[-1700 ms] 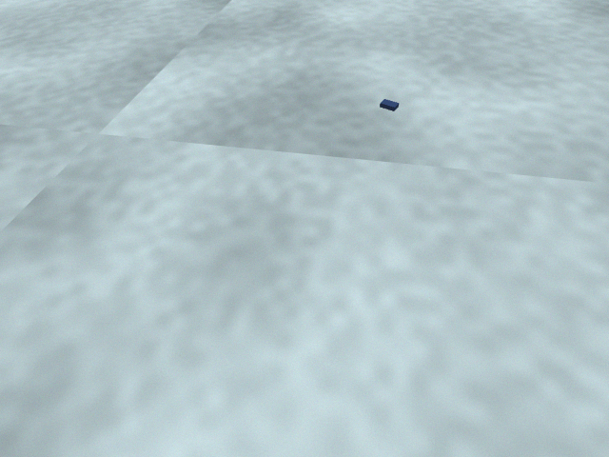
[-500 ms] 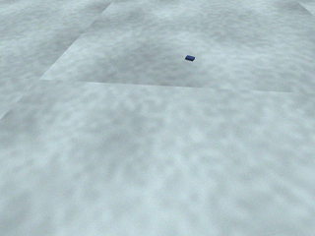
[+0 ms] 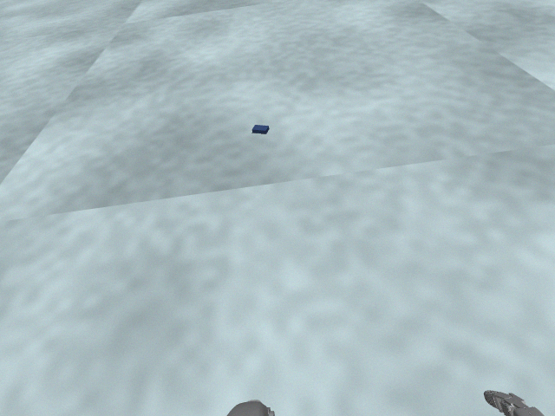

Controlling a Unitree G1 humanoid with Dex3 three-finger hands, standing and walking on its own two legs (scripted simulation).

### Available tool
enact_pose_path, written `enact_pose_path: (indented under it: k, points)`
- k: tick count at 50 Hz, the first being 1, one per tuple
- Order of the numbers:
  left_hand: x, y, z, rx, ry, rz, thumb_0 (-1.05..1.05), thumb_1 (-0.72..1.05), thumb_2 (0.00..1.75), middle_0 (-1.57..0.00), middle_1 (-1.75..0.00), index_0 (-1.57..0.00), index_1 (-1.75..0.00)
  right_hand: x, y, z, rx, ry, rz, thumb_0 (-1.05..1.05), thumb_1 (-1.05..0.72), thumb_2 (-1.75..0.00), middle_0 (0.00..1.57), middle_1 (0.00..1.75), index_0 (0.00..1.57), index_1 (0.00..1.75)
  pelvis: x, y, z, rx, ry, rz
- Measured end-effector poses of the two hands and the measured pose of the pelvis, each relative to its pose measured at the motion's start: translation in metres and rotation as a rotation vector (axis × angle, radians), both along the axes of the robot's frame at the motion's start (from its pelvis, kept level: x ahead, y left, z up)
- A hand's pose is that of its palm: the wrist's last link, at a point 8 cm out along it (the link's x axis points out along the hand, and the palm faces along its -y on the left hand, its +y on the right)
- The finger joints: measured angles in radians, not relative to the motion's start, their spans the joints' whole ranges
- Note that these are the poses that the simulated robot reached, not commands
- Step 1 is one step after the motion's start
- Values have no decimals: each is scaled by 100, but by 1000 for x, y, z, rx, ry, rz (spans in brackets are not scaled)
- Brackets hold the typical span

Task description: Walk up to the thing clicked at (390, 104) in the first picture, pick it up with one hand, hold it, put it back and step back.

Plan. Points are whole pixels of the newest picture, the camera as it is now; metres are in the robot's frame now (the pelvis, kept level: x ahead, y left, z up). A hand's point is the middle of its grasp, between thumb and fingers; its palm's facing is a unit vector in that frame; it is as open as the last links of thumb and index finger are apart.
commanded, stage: walk up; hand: left
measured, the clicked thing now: (260, 129) +2.02 +0.36 -0.76
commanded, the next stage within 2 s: none
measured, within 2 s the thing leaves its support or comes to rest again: neither
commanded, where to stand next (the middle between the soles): +1.59 +0.29 m, yaw -21 degrees
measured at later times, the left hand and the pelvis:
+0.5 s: hand (166, 254) +0.49 +0.34 -0.13, palm faces -0.22 -0.89 -0.41, open 7.4 cm; pelvis +0.32 +0.08 +0.00, yaw -9 degrees
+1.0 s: hand (191, 195) +0.69 +0.34 -0.13, palm faces -0.21 -0.88 -0.43, open 7.4 cm; pelvis +0.60 +0.07 -0.01, yaw -14 degrees
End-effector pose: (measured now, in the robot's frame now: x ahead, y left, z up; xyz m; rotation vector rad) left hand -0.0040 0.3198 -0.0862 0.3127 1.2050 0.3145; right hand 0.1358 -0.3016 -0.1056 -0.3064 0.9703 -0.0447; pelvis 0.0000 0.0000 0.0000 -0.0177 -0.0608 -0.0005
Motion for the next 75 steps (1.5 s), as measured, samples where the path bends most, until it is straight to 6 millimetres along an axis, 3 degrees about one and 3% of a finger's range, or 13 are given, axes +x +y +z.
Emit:
enact_pose_path:
  k: [7, 13, 16, 22, 27, 34, 38, 43, 50, 57, 62, 68, 75]
  points:
    - [80, 17, -15, -34, 77, -68, 1, 90, 90, -21, -30, -21, -30, 70, 5, 11, -39, 27, -46, 1, -90, -90, 20, 30, 21, 30, 84, 18, -3, -21, 32, -50]
    - [201, 65, -42, -2, 91, -143, 1, 90, 90, -21, -30, -21, -30, 141, 20, 3, -107, 46, -128, 1, -91, -90, 20, 30, 20, 30, 175, 51, -24, 4, 73, -69]
    - [273, 77, -42, 16, 73, -202, 1, 90, 90, -21, -30, -21, -30, 160, 36, 7, -111, 34, -167, 1, -91, -90, 20, 30, 20, 30, 208, 64, -21, 13, 71, -101]
    - [422, 73, -13, 0, -60, -339, 1, 91, 90, -21, -30, -20, -30, 158, 53, 20, -91, 91, -323, 1, -90, -90, 20, 30, 21, 30, 282, 75, 1, 12, 52, -146]
    - [532, 56, 4, -3, -170, -403, 1, 91, 90, -20, -30, -20, -30, 161, 56, 8, -83, 195, -393, 1, -90, -90, 20, 30, 21, 30, 346, 75, 0, 34, 32, -169]
    - [657, 14, 1, 3, -227, -473, 1, 91, 90, -20, -30, -20, -30, 221, 47, -35, -36, 261, -433, 1, -90, -90, 20, 30, 20, 30, 442, 59, -24, 44, 29, -188]
    - [695, -1, -7, 8, -252, -444, 1, 91, 90, -21, -30, -20, -30, 289, 43, -53, -10, 260, -402, 1, -91, -90, 20, 30, 20, 30, 486, 48, -32, 9, 25, -201]
    - [695, 9, -1, 5, -187, -359, 1, 90, 90, -21, -30, -21, -30, 391, 42, -33, 5, 154, -325, 1, -91, -90, 20, 30, 20, 30, 533, 49, -14, 12, 12, -221]
    - [696, 57, -4, 34, -15, -313, 1, 90, 90, -21, -30, -21, -30, 504, 37, -1, -40, 29, -288, 1, -91, -90, 20, 30, 20, 30, 599, 68, -6, -15, 19, -245]
    - [760, 124, -30, 58, 53, -301, 1, 90, 90, -21, -30, -21, -30, 589, 55, 9, -123, 37, -287, 1, -91, -90, 20, 30, 20, 30, 685, 107, -24, -36, 50, -248]
    - [842, 142, -44, 61, 75, -356, 1, 91, 90, -21, -30, -20, -30, 612, 87, 13, -136, 23, -375, 1, -91, -90, 20, 30, 20, 30, 734, 132, -24, -8, 34, -278]
    - [948, 127, -24, 10, -18, -440, 1, 91, 90, -21, -30, -20, -30, 605, 126, 17, -94, 137, -472, 1, -90, -90, 20, 30, 20, 30, 789, 144, -3, 13, 28, -296]
    - [1048, 104, -9, 17, -56, -511, 1, 91, 90, -21, -30, -20, -30, 611, 152, -4, -37, 250, -551, 1, -90, -90, 20, 30, 21, 30, 853, 148, -3, 42, 19, -328]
